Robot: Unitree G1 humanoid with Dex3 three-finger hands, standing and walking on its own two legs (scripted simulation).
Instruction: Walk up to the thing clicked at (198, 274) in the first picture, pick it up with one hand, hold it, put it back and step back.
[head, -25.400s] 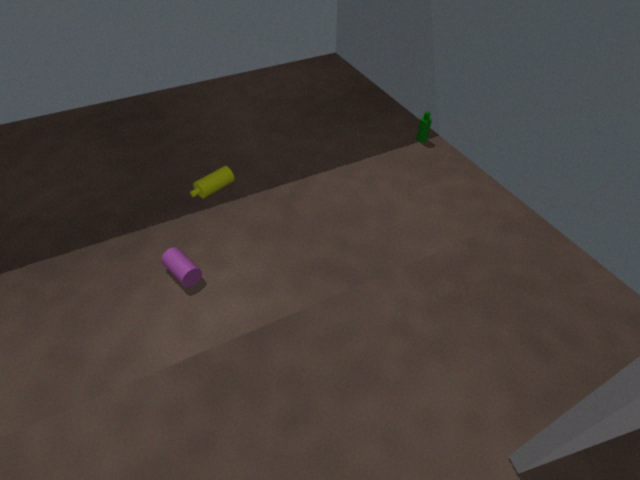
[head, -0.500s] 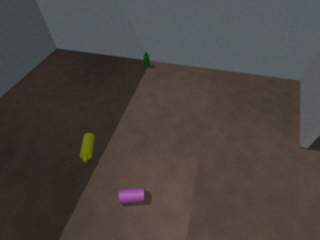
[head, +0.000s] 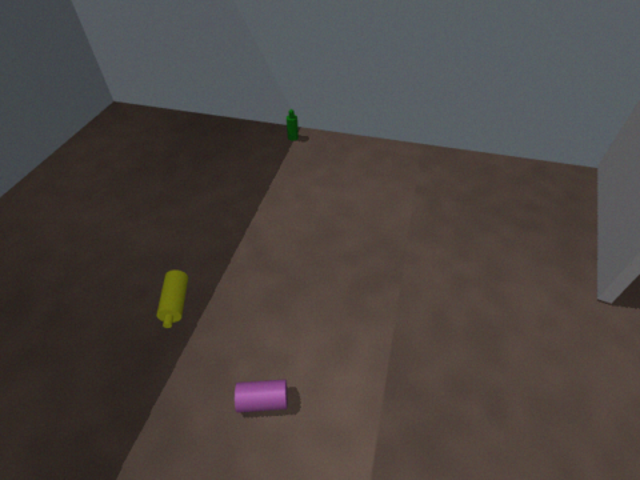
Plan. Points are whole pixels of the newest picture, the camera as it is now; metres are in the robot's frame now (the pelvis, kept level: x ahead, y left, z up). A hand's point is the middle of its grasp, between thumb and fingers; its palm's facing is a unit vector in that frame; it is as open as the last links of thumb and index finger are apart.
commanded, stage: stand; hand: left
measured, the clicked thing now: (261, 395) +0.52 +0.18 -0.74
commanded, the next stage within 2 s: walk up in 0.74 s
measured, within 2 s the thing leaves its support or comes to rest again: neither
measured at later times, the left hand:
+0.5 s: hand out of the picture +0.08 +0.25 -0.15, palm faces -0.03 -0.94 -0.35, open 7.4 cm
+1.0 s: hand out of the picture +0.10 +0.25 -0.16, palm faces -0.08 -0.92 -0.39, open 7.4 cm
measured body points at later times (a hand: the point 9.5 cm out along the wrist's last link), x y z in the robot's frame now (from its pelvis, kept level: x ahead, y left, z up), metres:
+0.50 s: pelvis +0.00 +0.00 +0.00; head +0.01 +0.00 +0.45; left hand +0.08 +0.30 -0.13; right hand +0.07 -0.30 -0.14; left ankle -0.03 +0.14 -0.75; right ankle +0.02 -0.11 -0.75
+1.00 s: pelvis +0.04 -0.02 -0.02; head +0.05 -0.03 +0.43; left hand +0.10 +0.30 -0.14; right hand +0.06 -0.34 -0.15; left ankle -0.03 +0.14 -0.74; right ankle +0.04 -0.12 -0.75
